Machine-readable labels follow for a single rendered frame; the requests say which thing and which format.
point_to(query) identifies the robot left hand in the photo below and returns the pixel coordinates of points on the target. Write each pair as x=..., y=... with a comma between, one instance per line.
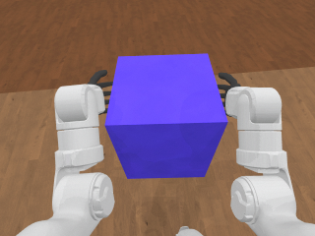
x=93, y=81

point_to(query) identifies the left robot forearm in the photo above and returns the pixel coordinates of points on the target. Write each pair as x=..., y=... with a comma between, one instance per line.
x=76, y=115

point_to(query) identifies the robot right hand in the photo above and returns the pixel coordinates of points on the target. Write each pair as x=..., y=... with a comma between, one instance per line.
x=233, y=84

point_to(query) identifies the right robot shin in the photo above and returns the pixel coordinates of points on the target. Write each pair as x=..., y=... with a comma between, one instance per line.
x=183, y=228

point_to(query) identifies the right robot upper arm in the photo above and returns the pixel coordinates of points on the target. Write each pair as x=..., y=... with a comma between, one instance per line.
x=266, y=203

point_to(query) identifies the left robot upper arm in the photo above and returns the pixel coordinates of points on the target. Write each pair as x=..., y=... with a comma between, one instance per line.
x=80, y=202

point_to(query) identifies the right robot forearm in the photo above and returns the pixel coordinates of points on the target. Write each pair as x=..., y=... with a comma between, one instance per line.
x=259, y=121

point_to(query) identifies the carton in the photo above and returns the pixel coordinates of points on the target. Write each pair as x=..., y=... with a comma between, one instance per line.
x=165, y=117

